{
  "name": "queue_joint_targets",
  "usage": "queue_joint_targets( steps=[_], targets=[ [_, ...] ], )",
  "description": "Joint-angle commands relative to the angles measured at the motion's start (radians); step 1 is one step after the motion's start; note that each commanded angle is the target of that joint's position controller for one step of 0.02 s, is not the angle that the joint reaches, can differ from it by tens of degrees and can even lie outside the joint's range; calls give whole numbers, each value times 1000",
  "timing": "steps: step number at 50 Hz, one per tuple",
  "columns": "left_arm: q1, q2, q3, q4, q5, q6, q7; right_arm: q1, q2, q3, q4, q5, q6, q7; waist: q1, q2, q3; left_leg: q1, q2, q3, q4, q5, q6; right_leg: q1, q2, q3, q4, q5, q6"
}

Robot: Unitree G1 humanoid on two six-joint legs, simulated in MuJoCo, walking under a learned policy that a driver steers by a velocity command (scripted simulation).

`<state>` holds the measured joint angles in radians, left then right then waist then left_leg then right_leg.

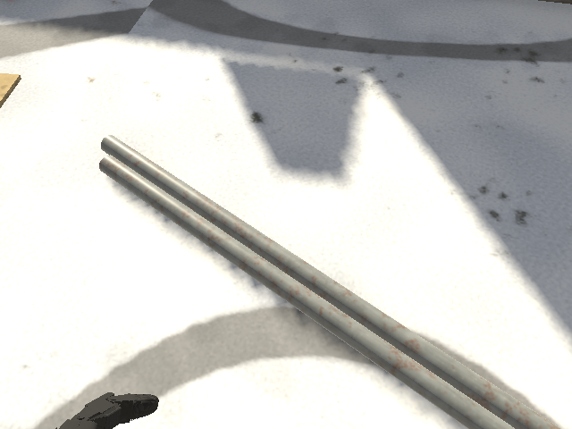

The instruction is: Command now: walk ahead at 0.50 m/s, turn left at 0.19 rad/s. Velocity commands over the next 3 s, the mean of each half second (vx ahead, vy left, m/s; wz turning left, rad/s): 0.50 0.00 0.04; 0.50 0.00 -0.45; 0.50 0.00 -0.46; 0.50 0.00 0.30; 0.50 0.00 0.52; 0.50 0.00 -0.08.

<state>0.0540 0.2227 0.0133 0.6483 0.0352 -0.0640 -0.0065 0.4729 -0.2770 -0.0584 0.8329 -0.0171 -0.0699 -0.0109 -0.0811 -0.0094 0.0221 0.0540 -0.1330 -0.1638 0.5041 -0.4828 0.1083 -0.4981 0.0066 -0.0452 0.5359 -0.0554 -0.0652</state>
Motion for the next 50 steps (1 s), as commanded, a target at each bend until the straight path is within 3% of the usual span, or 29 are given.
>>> queue_joint_targets(
  steps=[1, 2, 3, 4, 6, 9, 13, 17, 20, 23, 25, 26, 27, 28, 29, 30, 31, 32, 33, 36, 41, 45, 46, 47, 49, 50],
  targets=[
    [397, 310, 101, 35, 28, -9, 19, 144, -33, -8, -89, 36, -13, 4, 123, -324, -361, -560, -40, 80, 809, -37, -41, 772, -453, 764, -174, -119, -245],
    [324, 208, 84, 19, -11, 2, 5, 69, -103, -14, -74, -10, -6, -1, 119, -141, -263, -645, 30, 21, 861, 23, -30, 666, -399, 803, -242, -275, -232],
    [237, 141, 66, 16, -16, 3, 3, -28, -99, -14, -89, -11, -4, 8, 98, -52, -120, -656, 69, 28, 823, 118, -35, 522, -357, 623, -267, -311, -208],
    [217, 108, 57, 25, -11, -1, 0, -84, -88, -8, -101, -14, -3, 15, 92, -2, -64, -645, 101, 45, 771, 155, -37, 432, -307, 504, -289, -238, -184],
    [232, 100, 50, 62, -16, -14, 3, -88, -63, 0, -103, -25, 16, 32, 61, -42, -29, -591, 142, 68, 690, 171, -49, 329, -233, 349, -330, -106, -145],
    [288, 116, 53, 101, -24, -37, -4, -96, -44, 7, -101, -31, 34, 44, 49, -63, -30, -608, 163, 105, 628, 197, -66, 317, -215, 265, -365, 32, -157],
    [348, 124, 53, 139, -29, -37, -9, -269, -23, 22, -149, -28, 33, 48, 81, -60, 23, -708, 222, 151, 444, 344, -94, 332, -184, 182, -422, 38, -150],
    [414, 136, 54, 172, -33, -34, -10, -406, -1, 37, -178, -16, 25, 49, 124, -58, 36, -678, 214, 191, 232, 457, -99, 380, -168, 128, -408, 120, -126],
    [465, 140, 53, 196, -26, -27, -6, -484, -4, 38, -199, -12, 18, 47, 152, -51, 42, -653, 190, 208, 139, 449, -93, 441, -184, 143, -356, 206, -127],
    [459, 163, 57, 208, -18, -19, 3, -484, -12, 34, -208, -10, 5, 40, 133, -59, 37, -585, 159, 204, 79, 359, -74, 485, -213, 188, -275, 317, -122],
    [422, 179, 61, 210, -21, -15, 6, -344, -34, 22, -165, -18, -10, 27, 60, -48, -20, -384, 113, 214, -24, 318, -47, 469, -187, 178, -121, 451, -96],
    [418, 162, 56, 208, -29, -18, 4, -199, -77, 6, -120, -35, -24, 14, 2, -5, -113, -155, 151, 172, -54, 350, -17, 382, -137, 140, 58, 407, -74],
    [395, 113, 42, 160, -35, -23, 3, -18, -167, -16, -107, -58, -32, -4, -68, 110, -267, 95, 408, -89, -71, 261, 38, 199, -70, 90, 350, 79, -52],
    [509, 41, 32, 144, -61, -16, 6, -23, -239, -37, -105, -50, -16, -4, -6, 308, -345, 245, 617, -463, -181, 206, 141, -95, 66, 26, 613, -491, -27],
    [447, 143, 57, 171, -28, 3, 14, -75, -148, -21, -116, -24, -5, 0, -2, 122, -232, 134, 568, -440, -209, 120, 124, -163, 5, 98, 685, -444, -37],
    [382, 128, 60, 159, -25, 6, 5, -148, -84, -2, -117, -16, -7, 2, 27, 80, -108, 13, 517, -284, -238, 148, 96, -167, -28, 112, 666, -356, -35],
    [356, 103, 56, 158, -26, 10, -2, -188, -53, 5, -112, -14, -11, 6, 49, 77, -51, -77, 468, -166, -280, 234, 69, -140, -56, 106, 632, -299, -25],
    [348, 100, 59, 161, -14, 22, -9, -199, -36, 9, -106, -11, -17, 4, 66, 102, -25, -131, 432, -81, -306, 286, 46, -116, -71, 98, 610, -276, -12],
    [363, 90, 59, 167, -5, 36, -17, -204, -28, 11, -97, -6, -24, 1, 87, 119, -14, -171, 406, -15, -325, 335, 31, -90, -79, 93, 605, -255, 1],
    [316, 72, 61, 150, -1, 57, -32, -175, -41, 3, -69, 4, -46, 1, 105, 99, -6, -178, 397, 95, -355, 471, 41, -133, -87, 82, 616, -182, 21],
    [159, 60, 56, 93, -1, 66, -40, -104, -40, -1, -16, -6, -43, 0, 86, 82, 42, -130, 387, 231, -369, 532, 50, -264, -107, 67, 523, -47, 35],
    [30, 44, 42, 38, 3, 66, -50, -55, -58, -5, 16, -15, -33, -1, 65, 78, 86, -53, 414, 296, -355, 604, 36, -318, -117, 41, 422, -30, 8],
    [-17, 63, 47, 27, 3, 63, -50, -24, -43, -2, 26, -13, -24, -1, 38, 27, 96, 29, 385, 313, -338, 633, 26, -367, -91, 13, 402, -73, 1],
    [-71, 49, 43, 14, 8, 63, -52, 43, -31, 2, 49, -16, -15, -6, -4, 10, 86, 152, 381, 308, -294, 699, 19, -419, -64, -30, 384, -147, -8],
    [-124, 9, 29, -17, 3, 57, -52, 112, -45, 7, 87, -30, -2, -22, -33, 39, 29, 320, 403, 314, -198, 903, -1, -416, -23, -64, 286, -188, -35],
    [-123, -1, 25, -17, -1, 54, -50, 113, -59, 9, 96, -33, 5, -28, -27, 63, -10, 333, 392, 343, -133, 1068, -19, -321, 23, -100, 208, -216, -48]
  ],
)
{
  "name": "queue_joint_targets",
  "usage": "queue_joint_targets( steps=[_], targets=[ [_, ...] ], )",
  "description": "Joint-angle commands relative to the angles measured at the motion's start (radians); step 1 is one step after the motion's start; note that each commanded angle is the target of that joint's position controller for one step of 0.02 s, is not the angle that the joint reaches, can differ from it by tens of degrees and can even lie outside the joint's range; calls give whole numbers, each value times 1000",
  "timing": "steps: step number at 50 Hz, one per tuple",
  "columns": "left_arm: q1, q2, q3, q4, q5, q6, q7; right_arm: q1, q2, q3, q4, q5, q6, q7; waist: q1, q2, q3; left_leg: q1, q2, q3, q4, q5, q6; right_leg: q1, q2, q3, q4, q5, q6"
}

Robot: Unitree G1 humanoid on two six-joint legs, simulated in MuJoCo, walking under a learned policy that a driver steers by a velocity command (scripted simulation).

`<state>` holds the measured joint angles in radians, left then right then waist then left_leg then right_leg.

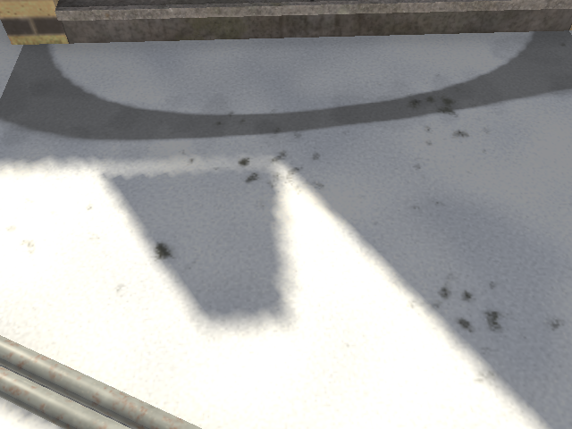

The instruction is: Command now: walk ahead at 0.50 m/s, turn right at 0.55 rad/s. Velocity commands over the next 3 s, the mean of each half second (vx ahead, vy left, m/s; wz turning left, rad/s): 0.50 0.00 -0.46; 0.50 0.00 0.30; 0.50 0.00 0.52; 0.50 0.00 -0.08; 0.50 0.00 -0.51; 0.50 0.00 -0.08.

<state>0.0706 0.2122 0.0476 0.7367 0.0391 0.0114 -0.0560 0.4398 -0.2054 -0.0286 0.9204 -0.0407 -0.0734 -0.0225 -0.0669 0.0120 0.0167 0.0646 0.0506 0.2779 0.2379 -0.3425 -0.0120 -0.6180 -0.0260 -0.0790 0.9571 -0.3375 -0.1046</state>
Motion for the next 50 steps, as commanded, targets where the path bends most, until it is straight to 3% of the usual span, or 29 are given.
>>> queue_joint_targets(
  steps=[1, 3, 4, 5, 6, 7, 9, 12, 15, 17, 18, 19, 20, 21, 22, 23, 26, 28, 33, 35, 37, 38, 39, 40, 41, 42, 44, 45, 50],
  targets=[
    [-117, 6, -9, -97, -6, -23, 2, 126, -157, -22, 16, -4, 19, -25, -15, 73, -45, 280, 203, -64, 216, 1116, 87, -51, 109, -103, -298, 38, -20],
    [25, 68, 17, -47, 7, -32, 7, 173, -216, -33, 42, 34, 37, -34, 40, 109, -160, 129, 211, -65, 498, 1255, 78, 344, 169, -134, -474, 104, -50],
    [196, 93, 35, 20, 12, -32, 19, 114, -221, -36, 28, 61, 35, -28, 132, 122, -221, -103, 199, -50, 702, 1070, 45, 671, 127, -63, -599, 306, -79],
    [265, 152, 51, 75, 13, -29, 32, 49, -129, -19, -13, 44, 23, -2, 141, 9, -257, -582, 121, -135, 907, 14, 13, 1094, -65, 170, -524, 451, -143],
    [354, 251, 75, 71, 5, -22, 58, -57, -77, -3, -90, 41, 8, 19, 173, -36, -338, -883, 89, -201, 1107, -278, -4, 1303, -259, 407, -422, 621, -200],
    [480, 294, 85, 88, 15, -1, 89, -223, -130, -12, -167, 52, -10, 24, 279, -61, -294, -1002, 37, -238, 1178, -129, -17, 1231, -291, 459, -530, 687, -274],
    [278, 208, 62, 80, -5, -12, 92, -259, -159, -21, -169, 36, -16, 24, 164, -28, -26, -983, 97, -280, 1058, -49, -19, 902, -198, 369, -635, 539, -205],
    [65, 161, 40, 25, -13, -45, 82, -173, -133, -24, -176, 6, 36, 38, 12, -68, 35, -724, 55, -262, 897, -37, -54, 516, -68, 253, -750, 403, -178],
    [11, 188, 48, 29, -22, -70, 68, -211, -124, -16, -213, 14, 45, 42, -15, -116, 98, -541, 48, -263, 521, 70, -51, 331, -23, 201, -800, 303, -154],
    [106, 213, 58, 74, -22, -75, 49, -135, -121, -20, -172, 1, 56, 41, 6, -131, 22, -305, -53, -122, 536, 150, -20, 322, -76, 220, -772, 445, -164],
    [125, 183, 48, 76, -16, -70, 46, -69, -167, -46, -126, 11, 53, 34, -17, 30, -17, -296, -105, -101, 538, 45, 4, 388, 16, 114, -625, 637, -134],
    [170, 214, 48, 88, -24, -61, 58, 9, -116, -40, -92, 10, 51, 40, -43, 115, -143, -140, -113, -158, 508, 21, 49, 381, 56, 75, -392, 853, -92],
    [179, 228, 46, 81, -33, -64, 54, 118, -167, -61, -84, 12, 32, 36, -105, 135, -174, 41, -13, -298, 343, 8, 108, 223, 56, 76, -101, 830, -37],
    [147, 179, 34, 47, -41, -73, 45, 235, -276, -93, -57, 1, 20, 27, -164, 291, -264, 144, 225, -706, 160, -63, 232, 62, 152, 69, 313, 330, 25],
    [86, 107, 16, 20, -19, -88, 41, 152, -239, -70, -55, -11, 0, 18, -101, 215, -176, 63, 312, -896, 69, 98, 265, -47, 133, 243, 409, -102, -4],
    [36, 104, 12, -8, -24, -86, 46, 42, -212, -63, -71, -14, -15, 18, -46, 64, -82, -43, 326, -835, 98, 47, 252, -94, 55, 312, 356, -78, -22],
    [33, 157, 21, -28, 4, -67, 39, -109, -164, -54, -67, 7, -22, 27, 41, 63, 31, -166, 211, -639, 63, 193, 172, -46, -7, 248, 203, -80, 18],
    [15, 117, 4, -52, -18, -52, 18, -126, -158, -50, -55, 15, -16, 27, 69, 82, 48, -277, 147, -499, -12, 231, 158, 106, -4, 130, -126, -181, 62],
    [96, 124, 7, -7, -29, -60, 11, -184, -215, -88, -38, 24, -11, 40, 107, 99, -12, -338, 75, -421, 50, 203, 117, 433, -31, 109, -461, 380, 96],
    [240, 163, 26, 55, -27, -62, 25, -207, -201, -91, -38, 25, 7, 33, 168, 12, -52, -378, 45, -422, 228, 99, 112, 600, -45, 73, -524, 461, 93],
    [487, 199, 45, 144, 6, -75, 34, -218, -137, -79, -41, 15, 21, 30, 275, -157, -95, -576, -73, -371, 709, -165, 103, 837, -88, 99, -519, 299, 96],
    [541, 210, 35, 150, 28, -86, 35, -216, -62, -60, -57, -2, 26, 25, 251, -222, -24, -728, -106, -397, 1032, -243, 110, 767, -192, 236, -477, 253, 152],
    [463, 193, 9, 117, 6, -86, 36, -22, -5, -49, -49, 15, 17, 11, 99, -299, 1, -777, -108, -429, 1148, -220, 126, 665, -295, 359, -465, 603, 198],
    [367, 323, 56, 89, -7, -78, 52, 100, -29, -44, -58, 38, 20, 12, 27, -495, -131, -842, -71, -331, 1180, -151, 98, 682, -452, 698, -711, 38, 35],
    [275, 222, 39, 54, -7, -90, 51, -63, -116, -50, -56, 7, 35, 16, 71, -295, 12, -944, -14, -321, 1286, -100, 89, 594, -411, 735, -814, -270, -31],
    [217, 153, 18, 38, -12, -100, 50, -162, -157, -65, -62, 0, 41, 33, 84, -142, 95, -941, 0, -347, 1249, -7, 90, 519, -331, 583, -816, -247, -15],
    [230, 138, 8, 71, -15, -129, 67, -209, -143, -64, -78, 19, 47, 72, 46, -117, 127, -819, 29, -392, 1017, 168, 62, 428, -252, 303, -777, 292, 20],
    [266, 127, 7, 102, -17, -140, 69, -231, -123, -59, -76, 8, 56, 79, 50, -143, 111, -803, 13, -358, 1030, 180, 51, 457, -232, 232, -755, 484, 25],
    [350, 97, -1, 141, -23, -136, 79, -400, -54, -22, -139, 17, 56, 91, 79, -90, 61, -758, -15, -254, 645, 293, 49, 589, -182, 32, -773, 645, 9]
  ],
)
Over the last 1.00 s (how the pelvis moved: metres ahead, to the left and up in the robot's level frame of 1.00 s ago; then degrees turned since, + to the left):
0.50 -0.02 0.02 -16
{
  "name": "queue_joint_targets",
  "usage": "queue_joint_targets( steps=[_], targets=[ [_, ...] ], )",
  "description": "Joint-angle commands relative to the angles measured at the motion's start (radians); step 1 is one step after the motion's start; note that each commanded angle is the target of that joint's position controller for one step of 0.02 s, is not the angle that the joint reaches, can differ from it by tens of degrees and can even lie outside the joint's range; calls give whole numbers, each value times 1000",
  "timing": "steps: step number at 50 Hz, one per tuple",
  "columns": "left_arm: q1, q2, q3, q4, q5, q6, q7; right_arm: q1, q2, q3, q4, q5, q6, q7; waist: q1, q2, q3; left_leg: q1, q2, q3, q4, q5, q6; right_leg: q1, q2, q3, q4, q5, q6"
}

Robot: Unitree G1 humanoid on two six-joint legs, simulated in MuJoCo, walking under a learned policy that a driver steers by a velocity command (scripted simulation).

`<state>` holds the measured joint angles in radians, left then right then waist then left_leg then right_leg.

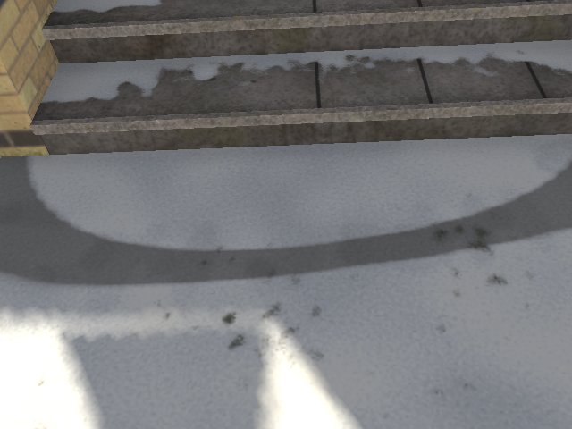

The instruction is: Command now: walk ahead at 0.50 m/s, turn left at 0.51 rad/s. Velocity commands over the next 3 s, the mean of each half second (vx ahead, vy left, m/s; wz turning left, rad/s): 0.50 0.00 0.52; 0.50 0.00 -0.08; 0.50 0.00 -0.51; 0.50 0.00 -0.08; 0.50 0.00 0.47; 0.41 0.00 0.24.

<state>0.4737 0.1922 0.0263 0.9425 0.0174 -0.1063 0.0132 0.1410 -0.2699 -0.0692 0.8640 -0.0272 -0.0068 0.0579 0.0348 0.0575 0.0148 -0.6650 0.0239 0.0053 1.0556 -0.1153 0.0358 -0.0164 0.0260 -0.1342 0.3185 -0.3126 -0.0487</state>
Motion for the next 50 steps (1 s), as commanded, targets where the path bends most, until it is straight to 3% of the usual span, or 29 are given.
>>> queue_joint_targets(
  steps=[1, 3, 6, 8, 9, 10, 11, 12, 13, 14, 15, 17, 20, 26, 32, 33, 35, 36, 37, 38, 39, 40, 41, 42, 43, 44, 46, 48, 50],
  targets=[
    [-41, 123, 20, -57, -1, -14, 14, -142, 23, 29, -102, 5, -11, 15, -14, -142, 70, 0, 5, 49, -255, 85, 10, -6, -235, 63, -142, 626, -44],
    [-9, 144, 24, -37, 0, -6, 21, -189, 20, 39, -129, 2, -11, 18, -7, -143, 75, 52, -5, 94, -361, 76, 42, 33, -255, 25, -133, 689, -38],
    [6, 175, 30, -17, -1, 8, 31, -143, -16, 33, -130, -6, -9, 9, -37, -150, 26, 174, -69, 155, -423, -8, 109, 112, -271, -39, 22, 1067, -29],
    [-9, 210, 39, -19, 7, 28, 33, 20, -56, 14, -87, -11, -15, 0, -103, -160, -69, 355, -122, 155, -457, -87, 162, 108, -283, -61, 289, 1174, -35],
    [-23, 217, 41, -28, 6, 35, 28, 161, -89, -5, -44, -19, -22, -10, -164, -131, -138, 551, -131, 116, -534, -80, 198, 5, -268, -74, 508, 1014, -26],
    [-21, 182, 34, -59, 10, 35, 18, 262, -176, -36, -25, -23, -21, -28, -192, -5, -217, 768, 62, -139, -564, -182, 261, -222, -209, -87, 837, 522, -2],
    [-14, 115, 27, -134, 1, 29, 1, 198, -255, -54, -62, -1, -7, -33, -106, 186, -285, 996, 319, -722, -694, -180, 420, -630, 16, 25, 1181, -220, 50],
    [-129, 194, 40, -163, 13, 17, -5, 206, -235, -54, -62, 25, 7, -40, -153, 21, -223, 943, 309, -717, -787, -210, 419, -757, -24, 176, 1189, -145, 37],
    [-174, 184, 35, -178, 2, 5, -9, 148, -186, -42, -56, 27, 5, -50, -112, -27, -79, 808, 290, -581, -812, -154, 385, -775, -79, 183, 1108, -55, 33],
    [-163, 180, 35, -169, -1, 1, -7, 115, -140, -31, -51, 26, -2, -53, -57, -100, 7, 651, 241, -488, -834, -16, 335, -703, -113, 177, 997, -15, 37],
    [-157, 169, 34, -167, 12, 17, -5, 89, -121, -25, -52, 26, -14, -56, -19, -109, 27, 560, 183, -409, -835, 99, 301, -629, -135, 183, 929, -14, 50],
    [-124, 149, 31, -160, 35, 56, -14, 82, -108, -17, -57, 28, -38, -53, 13, -87, 2, 483, 121, -320, -839, 233, 279, -540, -145, 173, 857, -17, 74],
    [-195, 132, 29, -193, 33, 79, -24, 140, -142, -25, -44, 30, -50, -50, 2, -60, 3, 460, 72, -269, -857, 254, 249, -569, -142, 142, 743, 79, 98],
    [-405, 133, 24, -251, 24, 81, -34, 306, -120, -14, -2, 31, -57, -56, -96, -9, 21, 632, 69, -258, -859, 347, 144, -690, -130, 129, 498, 313, 87],
    [-560, 130, 7, -303, 13, 65, -47, 388, -121, -2, 28, 9, -60, -74, -142, 8, 57, 796, 117, -258, -818, 468, 154, -706, -75, 91, 318, 285, 39],
    [-561, 133, 6, -305, 11, 61, -48, 385, -127, -2, 30, 4, -61, -77, -136, 16, 62, 811, 131, -249, -812, 505, 153, -679, -66, 86, 290, 263, 21],
    [-478, 148, 11, -282, 6, 56, -43, 341, -137, 1, 31, -1, -66, -82, -79, 30, 46, 791, 138, -196, -754, 712, 126, -516, -24, 68, 229, 190, -26],
    [-393, 167, 20, -253, 3, 54, -35, 333, -147, 0, 35, -4, -69, -82, -43, 37, 2, 788, 135, -176, -668, 859, 113, -398, 15, 55, 220, 149, -49],
    [-251, 185, 31, -207, 1, 49, -25, 320, -153, 0, 38, -7, -69, -80, 24, 20, -68, 774, 117, -143, -505, 927, 100, -244, 44, 47, 174, 152, -77],
    [-88, 213, 44, -163, 14, 41, -12, 301, -148, 4, 29, -1, -73, -78, 102, -7, -151, 634, 92, -110, -293, 770, 86, -6, -29, 131, 150, 167, -121],
    [40, 314, 70, -147, 34, 41, -2, 340, -83, 21, -11, 25, -81, -71, 107, -179, -278, 356, -27, -33, 69, 335, 41, 260, -283, 532, 133, 82, -233],
    [-6, 303, 75, -129, 2, 57, -18, 373, -107, 11, -8, 15, -83, -67, 44, -290, -290, 127, -154, -32, 275, -360, 26, 310, -399, 901, -3, 160, -326],
    [-114, 257, 67, -148, -22, 62, -31, 305, -130, 10, -24, -15, -83, -65, 5, -163, -133, 38, -74, -93, 299, -298, 35, 180, -362, 817, -29, 73, -312],
    [-176, 207, 57, -161, -19, 62, -36, 226, -122, 15, -43, -16, -89, -58, -1, -88, -41, 26, -31, -88, 259, -232, 30, 55, -325, 689, -54, 83, -296],
    [-196, 178, 49, -157, -10, 60, -35, 193, -106, 19, -57, -13, -89, -51, -25, -56, 21, 46, 1, -82, 188, -207, 25, -50, -274, 607, -85, 144, -265],
    [-190, 170, 45, -143, -10, 55, -31, 184, -101, 20, -73, -20, -79, -48, -49, -68, 38, 75, 23, -82, 129, -201, 10, -112, -232, 553, -99, 217, -241],
    [-171, 184, 48, -129, -14, 41, -29, 201, -77, 30, -76, -25, -54, -44, -71, -101, 12, 125, 32, -59, 62, -192, -20, -160, -185, 485, -118, 320, -231],
    [-142, 205, 57, -119, -19, 37, -27, 156, -68, 35, -97, -24, -43, -43, -67, -105, 12, 111, 39, -37, -10, -161, -49, -194, -160, 448, -138, 337, -237],
    [-111, 213, 61, -113, -21, 41, -25, 47, -64, 39, -139, -22, -39, -42, -44, -106, 41, 70, 47, -20, -121, -80, -76, -213, -138, 435, -162, 321, -227]
  ],
)
Over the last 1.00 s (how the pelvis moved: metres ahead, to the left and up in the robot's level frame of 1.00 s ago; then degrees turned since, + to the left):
0.50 -0.14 0.00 -3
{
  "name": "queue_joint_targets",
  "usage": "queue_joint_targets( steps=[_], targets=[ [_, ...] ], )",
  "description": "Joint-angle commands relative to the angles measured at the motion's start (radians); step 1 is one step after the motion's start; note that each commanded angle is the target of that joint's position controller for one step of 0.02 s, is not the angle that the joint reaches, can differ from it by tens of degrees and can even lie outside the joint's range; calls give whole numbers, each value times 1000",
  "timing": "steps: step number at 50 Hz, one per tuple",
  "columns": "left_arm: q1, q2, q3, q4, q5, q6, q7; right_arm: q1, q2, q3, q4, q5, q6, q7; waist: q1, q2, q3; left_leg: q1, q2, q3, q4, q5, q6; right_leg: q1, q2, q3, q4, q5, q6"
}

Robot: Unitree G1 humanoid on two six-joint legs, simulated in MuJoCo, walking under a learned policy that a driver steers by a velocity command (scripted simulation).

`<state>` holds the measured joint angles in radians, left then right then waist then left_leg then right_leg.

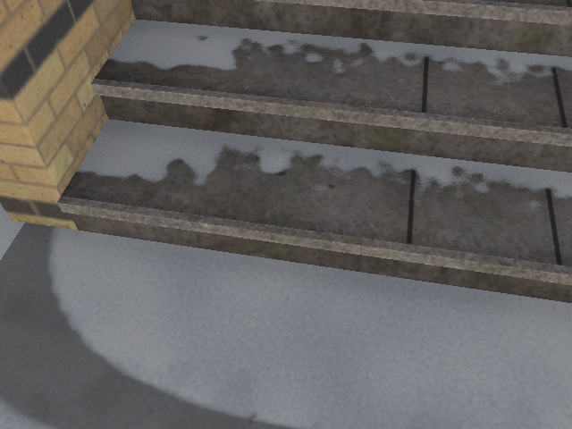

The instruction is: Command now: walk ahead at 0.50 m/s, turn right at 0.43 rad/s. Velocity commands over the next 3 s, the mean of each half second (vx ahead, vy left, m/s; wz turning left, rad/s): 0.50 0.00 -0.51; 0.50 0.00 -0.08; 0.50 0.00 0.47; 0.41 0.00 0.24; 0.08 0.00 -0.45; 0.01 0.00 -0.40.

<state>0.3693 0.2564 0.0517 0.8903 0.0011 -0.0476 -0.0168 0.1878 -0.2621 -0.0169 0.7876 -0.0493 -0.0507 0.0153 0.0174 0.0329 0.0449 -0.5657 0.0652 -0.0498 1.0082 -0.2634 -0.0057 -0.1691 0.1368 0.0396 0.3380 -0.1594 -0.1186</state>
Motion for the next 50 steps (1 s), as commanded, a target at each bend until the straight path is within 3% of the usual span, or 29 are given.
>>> queue_joint_targets(
  steps=[1, 5, 9, 11, 13, 14, 15, 16, 17, 18, 19, 21, 25, 31, 35, 37, 38, 39, 40, 41, 42, 43, 44, 46, 50],
  targets=[
    [14, 149, 37, -57, -5, -16, 5, -51, -68, -11, -81, 2, 5, 2, -10, -83, 17, -39, 5, 40, -132, 120, -43, -56, -239, 259, -182, 174, -144],
    [96, 156, 46, -46, -3, -10, 9, -187, -58, 0, -126, 13, 1, 7, 49, -93, -6, -43, -20, 39, -295, 248, -50, 32, -223, 270, -127, 247, -100],
    [131, 169, 53, -52, 14, -4, 21, -275, -70, 5, -171, 21, -12, 7, 75, -103, -15, -31, -51, 23, -398, 211, -36, 131, -252, 332, -44, 343, -93],
    [84, 187, 60, -70, 17, -4, 29, -221, -95, -2, -164, 23, -21, 4, 35, -117, -25, 91, -66, 8, -476, 154, -14, 112, -261, 362, 3, 357, -63],
    [28, 198, 63, -86, 12, -11, 22, -47, -137, -20, -113, 25, -38, -14, -53, -91, -95, 371, -92, 15, -574, 118, 22, 38, -211, 347, 164, 428, -20],
    [29, 160, 53, -98, -1, -20, 11, 80, -195, -39, -95, 8, -51, -32, -107, -9, -199, 580, 33, -96, -605, 40, 65, -45, -148, 285, 374, 330, 6],
    [69, 73, 32, -132, -34, -25, 10, 188, -273, -59, -100, -15, -45, -49, -126, 150, -330, 835, 295, -421, -658, -145, 134, -278, -37, 141, 647, -81, 42],
    [123, 105, 32, -147, -11, -14, 14, 156, -284, -70, -90, -1, -26, -44, -63, 259, -335, 822, 392, -723, -739, -216, 206, -443, -17, 72, 790, -398, 39],
    [95, 144, 38, -111, 13, 3, 17, 92, -185, -53, -104, 6, -17, -39, -41, 92, -192, 694, 352, -616, -742, -282, 201, -485, -98, 80, 859, -314, 36],
    [33, 135, 37, -111, 21, 8, 5, 49, -117, -37, -108, 14, -18, -34, -41, 9, -97, 581, 291, -461, -765, -196, 182, -471, -125, 68, 841, -239, 44],
    [9, 117, 36, -115, 23, 13, -4, 30, -92, -29, -104, 12, -20, -32, -26, 21, -57, 511, 244, -339, -793, -73, 158, -446, -150, 57, 806, -201, 53],
    [-5, 106, 33, -116, 39, 34, -23, 56, -91, -29, -74, 20, -37, -29, -10, 79, -31, 456, 187, -188, -817, 101, 140, -424, -173, 36, 788, -167, 69],
    [-88, 81, 22, -146, 38, 37, -41, 117, -105, -38, -26, 31, -67, -10, -8, 61, -37, 469, 186, -90, -856, 268, 174, -483, -173, 54, 746, -69, 82],
    [-304, 48, -12, -204, 38, 23, -50, 180, -109, -42, 43, 35, -66, 0, -45, 60, 8, 456, 132, 74, -879, 377, 158, -424, -172, -33, 399, 112, 100],
    [-386, 58, -23, -226, 39, 10, -43, 262, -142, -50, 101, 34, -51, -7, -64, 65, 19, 538, 171, 73, -826, 483, 149, -349, -164, -97, 254, 51, 61],
    [-346, 72, -19, -212, 47, 1, -30, 270, -154, -52, 123, 38, -40, -12, -36, 72, -5, 589, 182, 81, -720, 690, 141, -268, -130, -121, 199, -25, 26],
    [-253, 79, -14, -180, 54, -10, -21, 267, -155, -50, 131, 42, -34, -13, 12, 57, -59, 588, 160, 108, -588, 803, 128, -137, -99, -135, 129, -10, 3],
    [-101, 113, 1, -123, 68, -21, -9, 269, -135, -40, 129, 45, -32, -16, 69, 25, -158, 506, 121, 135, -411, 755, 109, 84, -113, -109, 116, 17, -25],
    [52, 201, 24, -99, 89, -28, 8, 268, -72, -18, 82, 60, -38, -12, 123, -103, -289, 246, 59, 167, -116, 419, 77, 382, -363, 167, 106, -19, -91],
    [87, 279, 48, -90, 64, -18, 16, 341, -27, -12, 71, 62, -34, -11, 92, -292, -374, -19, -103, 146, 175, -286, 60, 517, -597, 560, 1, 53, -196],
    [39, 232, 41, -91, 27, -13, 18, 251, -126, -43, 84, 42, -21, -20, 90, -126, -271, -72, -51, 7, 218, -230, 78, 409, -540, 481, -16, 33, -164],
    [-43, 169, 22, -92, 22, -18, 17, 210, -101, -40, 76, 48, -25, -13, 46, -115, -139, -72, -16, -2, 184, -147, 85, 269, -492, 333, -52, 60, -127],
    [-96, 114, 7, -96, 25, -25, 14, 205, -75, -35, 89, 51, -22, -10, 15, -95, -81, -34, 11, 1, 126, -91, 84, 171, -446, 237, -100, 102, -83],
    [-132, 69, -6, -84, 20, -38, 17, 236, -49, -33, 120, 24, 3, -5, -30, -123, -42, 44, 22, 13, 95, -38, 64, 63, -388, 107, -154, 188, -38],
    [-86, 86, 2, -43, 12, -69, 20, 169, -21, -39, 108, 21, 22, 13, -45, -112, -25, -16, 24, 28, 94, 67, 47, 61, -377, -26, -192, 329, -40]
  ],
)
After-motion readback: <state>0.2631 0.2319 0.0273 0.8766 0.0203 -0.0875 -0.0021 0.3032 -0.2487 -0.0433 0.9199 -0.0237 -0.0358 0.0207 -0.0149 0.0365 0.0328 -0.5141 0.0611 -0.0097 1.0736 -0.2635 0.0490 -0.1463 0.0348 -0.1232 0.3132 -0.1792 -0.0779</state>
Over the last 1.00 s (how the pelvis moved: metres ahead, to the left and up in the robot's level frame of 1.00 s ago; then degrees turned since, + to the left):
0.55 0.07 0.00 12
